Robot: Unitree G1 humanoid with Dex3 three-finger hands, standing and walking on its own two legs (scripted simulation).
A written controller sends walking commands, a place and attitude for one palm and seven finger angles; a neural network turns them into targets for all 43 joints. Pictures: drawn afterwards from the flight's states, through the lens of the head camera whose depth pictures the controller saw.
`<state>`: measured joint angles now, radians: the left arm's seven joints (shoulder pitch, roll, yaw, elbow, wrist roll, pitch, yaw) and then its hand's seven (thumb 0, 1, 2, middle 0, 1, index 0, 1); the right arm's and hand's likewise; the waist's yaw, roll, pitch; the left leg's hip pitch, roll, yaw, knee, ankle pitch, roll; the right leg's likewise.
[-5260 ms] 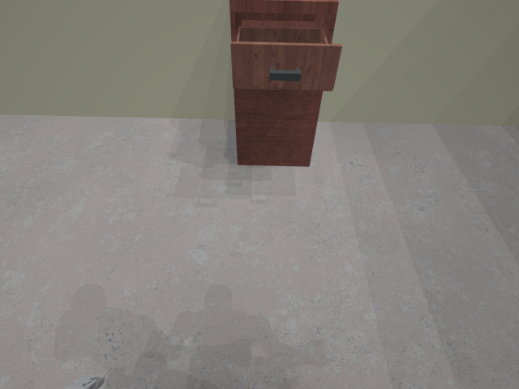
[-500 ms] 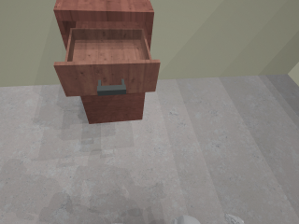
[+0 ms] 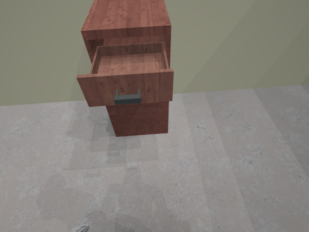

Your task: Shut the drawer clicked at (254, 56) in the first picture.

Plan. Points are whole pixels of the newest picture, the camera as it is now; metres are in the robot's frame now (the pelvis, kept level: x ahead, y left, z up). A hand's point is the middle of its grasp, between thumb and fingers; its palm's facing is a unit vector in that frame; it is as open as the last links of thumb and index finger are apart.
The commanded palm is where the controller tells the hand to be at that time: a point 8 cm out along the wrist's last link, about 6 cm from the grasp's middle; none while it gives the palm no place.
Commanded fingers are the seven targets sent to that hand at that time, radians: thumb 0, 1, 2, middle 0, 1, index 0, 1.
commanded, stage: take the last steps up to it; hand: left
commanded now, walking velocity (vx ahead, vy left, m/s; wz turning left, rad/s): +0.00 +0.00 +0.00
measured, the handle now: (128, 95) +0.62 +0.13 -0.04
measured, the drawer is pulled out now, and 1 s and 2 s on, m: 0.29 0.29 0.29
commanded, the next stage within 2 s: come to a stop and stand still in 1.10 s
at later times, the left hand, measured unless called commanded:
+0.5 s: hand out of the picture -0.08 +0.19 -0.18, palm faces +0.13 -0.99 -0.11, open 7.4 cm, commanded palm none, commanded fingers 0.00 0.90 0.90 -0.20 -0.30 -0.20 -0.30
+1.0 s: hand (121, 177) +0.33 +0.14 -0.17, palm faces -0.01 -0.98 -0.22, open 7.4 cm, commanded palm none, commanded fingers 0.00 0.90 0.90 -0.20 -0.30 -0.20 -0.30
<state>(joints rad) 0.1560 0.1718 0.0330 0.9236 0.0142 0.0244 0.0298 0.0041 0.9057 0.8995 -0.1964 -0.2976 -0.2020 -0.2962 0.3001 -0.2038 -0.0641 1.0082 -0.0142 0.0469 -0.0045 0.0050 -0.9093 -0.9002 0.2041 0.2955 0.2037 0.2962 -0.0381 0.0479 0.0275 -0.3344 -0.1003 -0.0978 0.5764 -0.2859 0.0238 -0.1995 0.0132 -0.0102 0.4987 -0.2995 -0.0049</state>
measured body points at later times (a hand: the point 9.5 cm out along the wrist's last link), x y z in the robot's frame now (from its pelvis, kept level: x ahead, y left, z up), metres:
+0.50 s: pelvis +0.05 +0.04 +0.00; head +0.04 +0.07 +0.45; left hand -0.08 +0.24 -0.16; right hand +0.12 -0.19 -0.13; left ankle +0.00 +0.14 -0.73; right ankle +0.00 -0.09 -0.68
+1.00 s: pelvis +0.22 -0.05 -0.01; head +0.24 -0.06 +0.43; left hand +0.33 +0.19 -0.15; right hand +0.13 -0.26 -0.17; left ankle +0.09 +0.10 -0.64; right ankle +0.30 -0.13 -0.73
